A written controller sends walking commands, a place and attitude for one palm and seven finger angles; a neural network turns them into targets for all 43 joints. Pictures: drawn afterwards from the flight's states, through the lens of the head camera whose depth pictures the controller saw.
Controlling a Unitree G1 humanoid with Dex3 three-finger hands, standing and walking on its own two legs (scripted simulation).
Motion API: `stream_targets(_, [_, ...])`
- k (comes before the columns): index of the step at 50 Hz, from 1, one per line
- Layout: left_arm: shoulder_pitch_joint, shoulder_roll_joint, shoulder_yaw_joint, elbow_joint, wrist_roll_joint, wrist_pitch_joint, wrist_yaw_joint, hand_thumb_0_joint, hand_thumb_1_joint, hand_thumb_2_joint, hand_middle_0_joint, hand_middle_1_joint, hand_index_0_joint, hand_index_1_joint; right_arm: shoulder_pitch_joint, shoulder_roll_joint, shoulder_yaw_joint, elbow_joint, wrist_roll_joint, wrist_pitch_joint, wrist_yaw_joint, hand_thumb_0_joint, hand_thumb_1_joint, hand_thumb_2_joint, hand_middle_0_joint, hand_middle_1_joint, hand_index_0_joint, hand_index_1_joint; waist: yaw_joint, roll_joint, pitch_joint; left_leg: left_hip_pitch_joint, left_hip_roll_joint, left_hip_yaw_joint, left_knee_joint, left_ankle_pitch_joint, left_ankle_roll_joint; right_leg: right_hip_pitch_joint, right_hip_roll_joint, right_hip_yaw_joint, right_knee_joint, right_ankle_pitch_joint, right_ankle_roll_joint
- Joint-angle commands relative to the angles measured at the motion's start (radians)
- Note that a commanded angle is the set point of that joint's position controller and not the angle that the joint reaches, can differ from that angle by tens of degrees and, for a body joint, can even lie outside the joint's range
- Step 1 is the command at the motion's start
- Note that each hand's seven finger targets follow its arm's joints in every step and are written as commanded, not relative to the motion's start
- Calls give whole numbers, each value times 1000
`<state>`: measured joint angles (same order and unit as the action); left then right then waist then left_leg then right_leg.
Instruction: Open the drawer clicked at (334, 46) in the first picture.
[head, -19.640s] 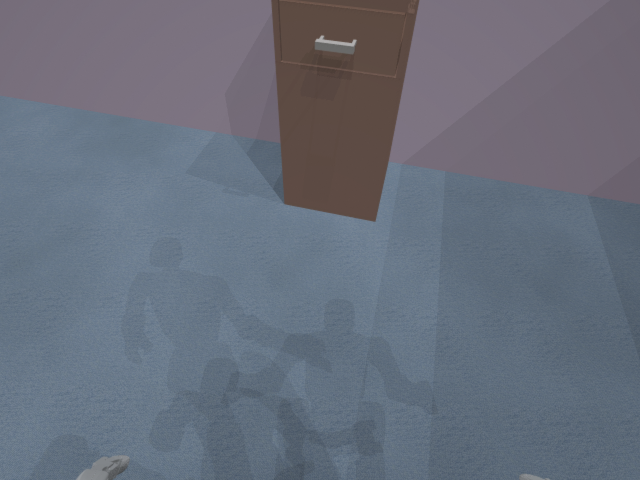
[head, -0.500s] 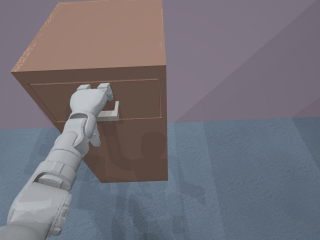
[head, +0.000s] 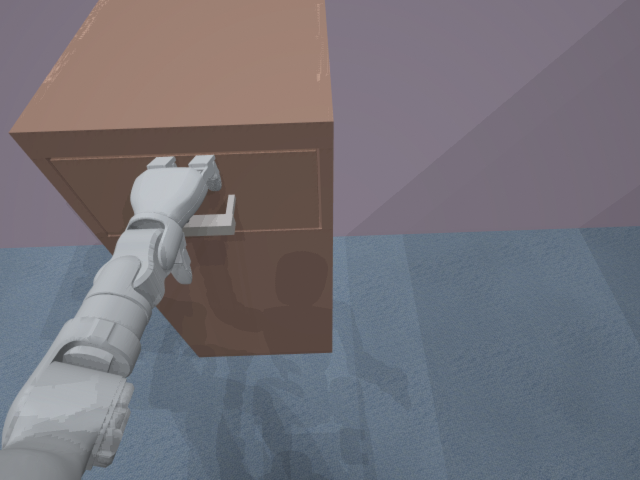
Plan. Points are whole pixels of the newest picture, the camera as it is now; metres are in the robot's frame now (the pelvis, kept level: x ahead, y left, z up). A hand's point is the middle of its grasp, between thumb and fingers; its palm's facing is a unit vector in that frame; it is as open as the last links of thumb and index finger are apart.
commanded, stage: lower the fingers behind the handle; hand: left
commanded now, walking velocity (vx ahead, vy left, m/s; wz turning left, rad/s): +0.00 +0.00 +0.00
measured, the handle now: (197, 214) +0.50 +0.19 +0.00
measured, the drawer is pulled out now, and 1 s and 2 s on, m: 0.00 0.00 0.00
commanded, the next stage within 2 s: close the thumb around the handle in 1.52 s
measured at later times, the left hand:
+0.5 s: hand (188, 230) +0.45 +0.19 +0.02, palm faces -0.05 -0.02 -1.00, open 13.8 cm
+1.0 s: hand (195, 241) +0.46 +0.19 -0.01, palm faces -0.06 -0.02 -1.00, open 13.7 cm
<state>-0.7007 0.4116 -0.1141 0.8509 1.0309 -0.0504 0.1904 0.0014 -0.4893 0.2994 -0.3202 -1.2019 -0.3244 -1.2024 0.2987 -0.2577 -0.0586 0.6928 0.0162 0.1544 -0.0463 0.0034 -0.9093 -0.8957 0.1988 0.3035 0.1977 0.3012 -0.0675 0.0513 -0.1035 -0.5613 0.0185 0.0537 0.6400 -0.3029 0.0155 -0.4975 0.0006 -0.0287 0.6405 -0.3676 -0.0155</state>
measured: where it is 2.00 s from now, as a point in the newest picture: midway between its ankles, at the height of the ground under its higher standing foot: outside the picture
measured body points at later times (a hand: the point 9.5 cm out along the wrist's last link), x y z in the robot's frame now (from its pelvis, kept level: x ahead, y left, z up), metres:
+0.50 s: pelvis -0.01 +0.00 -0.01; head +0.07 -0.01 +0.44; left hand +0.45 +0.19 +0.08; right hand +0.03 -0.27 -0.15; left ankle +0.00 +0.11 -0.72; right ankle -0.04 -0.11 -0.72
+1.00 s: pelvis -0.01 +0.00 -0.02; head +0.08 -0.01 +0.42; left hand +0.45 +0.19 +0.05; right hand +0.02 -0.27 -0.15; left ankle +0.00 +0.11 -0.72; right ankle -0.04 -0.11 -0.72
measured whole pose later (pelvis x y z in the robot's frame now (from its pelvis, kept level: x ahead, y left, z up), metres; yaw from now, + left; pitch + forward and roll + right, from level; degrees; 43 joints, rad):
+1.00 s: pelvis -0.01 +0.00 -0.02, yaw -1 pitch +18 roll -1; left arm -0.75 0.37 -0.08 1.05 1.09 0.03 0.37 0.00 -0.49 0.30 -0.32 -1.21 -0.33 -1.23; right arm 0.31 -0.24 -0.06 0.72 0.00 0.13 -0.02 0.00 -0.91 -0.90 0.20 0.30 0.20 0.30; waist -0.10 0.05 -0.15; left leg -0.75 0.04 0.05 0.78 -0.35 0.02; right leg -0.68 0.01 -0.02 0.77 -0.40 -0.01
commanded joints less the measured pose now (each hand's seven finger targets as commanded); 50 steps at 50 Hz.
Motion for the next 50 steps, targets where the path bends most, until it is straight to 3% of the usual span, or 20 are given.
stream_targets(1, [-425,250,128,-163,6,3,100,0,-500,300,-300,-1200,-300,-1200,61,-130,-51,-73,-9,-25,-4,0,-900,-900,200,300,200,300,11,-16,-382,249,-43,-17,7,392,31,71,43,12,-41,420,-20])
stream_targets(4, [-430,192,88,-139,17,38,122,0,-500,300,-300,-1200,-300,-1200,72,-133,-56,-68,-11,-27,12,0,-900,-900,200,300,200,300,3,-3,-406,264,-35,-18,16,421,24,44,48,1,-27,418,-22])
stream_targets(6, [-405,159,67,-113,21,65,126,0,-500,300,-300,-1200,-300,-1200,74,-135,-60,-65,-11,-24,20,0,-900,-900,200,300,200,300,1,-30,-399,265,-31,-18,18,427,24,36,51,-4,-30,417,-21])
stream_targets(8, [-431,161,67,-87,18,89,127,0,-500,300,-300,-1200,-300,-1200,72,-140,-59,-61,-11,-20,21,0,-900,-900,200,300,200,300,-14,-68,-378,243,-32,-15,16,399,29,43,49,0,-41,415,-18])
stream_targets(10, [-448,186,77,-98,21,94,124,0,-500,300,-300,-1200,-300,-1200,73,-142,-58,-67,-9,-18,16,0,-900,-900,200,300,200,300,-12,-68,-393,237,-35,-15,11,371,32,56,47,6,-41,403,-16])
stream_targets(14, [-507,208,86,-134,22,55,120,0,-500,300,-300,-1200,-300,-1200,76,-140,-57,-66,-11,-25,1,0,-900,-900,200,300,200,300,-27,-59,-397,231,-38,-20,17,344,37,54,44,15,-41,392,-13])
stream_targets(18, [-481,212,102,-131,35,19,135,0,-500,300,-300,-1200,-300,-1200,83,-131,-56,-63,-17,-33,-3,0,-900,-900,200,300,200,300,-17,-30,-410,231,-38,-24,32,367,35,37,46,12,-24,394,-19])
stream_targets(21, [-442,172,77,-72,40,31,155,0,-500,300,-300,-1200,-300,-1200,88,-130,-57,-57,-16,-36,2,0,-900,-900,200,300,200,300,-24,-14,-362,211,-33,-22,40,343,30,-25,52,4,-20,351,-20])
stream_targets(23, [-439,179,86,-32,43,48,163,0,-500,300,-300,-1200,-300,-1200,96,-134,-56,-51,-16,-38,5,0,-900,-900,200,300,200,300,-29,-49,-354,181,-34,-20,45,324,31,-23,53,4,-20,343,-19])
stream_targets(27, [-469,170,68,-36,34,65,162,0,-500,300,-300,-1200,-300,-1200,110,-136,-60,-53,-15,-42,7,0,-900,-900,200,300,200,300,-39,-47,-404,183,-36,-16,59,319,35,-8,51,14,-16,365,-14])
stream_targets(29, [-484,198,84,-40,34,53,156,0,-500,300,-300,-1200,-300,-1200,119,-140,-59,-52,-16,-41,4,0,-900,-900,200,300,200,300,-41,-49,-429,178,-37,-22,67,327,36,-2,50,16,-3,377,-13])
stream_targets(32, [-494,169,69,-102,39,20,156,0,-500,300,-300,-1200,-300,-1200,124,-135,-68,-50,-23,-45,4,0,-900,-900,200,300,200,300,-38,4,-473,218,-34,-27,85,384,32,-22,52,14,16,407,-16])
stream_targets(33, [-481,183,92,-105,41,10,161,0,-500,300,-300,-1200,-300,-1200,126,-133,-69,-46,-27,-46,5,0,-900,-900,200,300,200,300,-30,13,-485,233,-30,-31,94,416,31,-30,55,10,24,413,-20])
stream_targets(36, [-422,185,105,-57,48,12,182,0,-500,300,-300,-1200,-300,-1200,126,-132,-65,-43,-25,-43,9,0,-900,-900,200,300,200,300,-26,-9,-428,173,-30,-29,100,378,29,-55,58,6,32,387,-19])
stream_targets(38, [-431,175,100,-14,54,30,200,0,-500,300,-300,-1200,-300,-1200,127,-133,-62,-35,-25,-44,11,0,-900,-900,200,300,200,300,-38,-41,-383,131,-31,-26,99,347,30,-68,58,2,29,373,-19])
stream_targets(41, [-423,207,118,-4,63,60,221,0,-500,300,-300,-1200,-300,-1200,132,-138,-64,-37,-25,-43,13,0,-900,-900,200,300,200,300,-31,-44,-430,124,-34,-19,107,344,32,-48,57,8,37,388,-17])
stream_targets(44, [-460,204,102,15,62,82,219,0,-500,300,-300,-1200,-300,-1200,135,-138,-61,-35,-23,-41,10,0,-900,-900,200,300,200,300,-47,-42,-426,103,-35,-15,110,320,33,-47,53,13,36,386,-12])
stream_targets(45, [-429,219,119,40,62,92,219,0,-500,300,-300,-1200,-300,-1200,134,-138,-60,-34,-22,-40,10,0,-900,-900,200,300,200,300,-37,-48,-422,100,-35,-13,109,319,33,-45,55,11,37,384,-13])
stream_targets(47, [-425,192,94,48,62,102,212,0,-500,300,-300,-1200,-300,-1200,129,-136,-58,-38,-22,-38,9,0,-900,-900,200,300,200,300,-41,-33,-414,101,-35,-12,108,307,32,-58,55,10,33,366,-14])
stream_targets(50, [-411,204,95,95,55,112,196,0,-500,300,-300,-1200,-300,-1200,130,-140,-49,-41,-18,-37,5,0,-900,-900,200,300,200,300,-47,-68,-375,56,-37,-12,111,260,36,-65,54,14,28,339,-10])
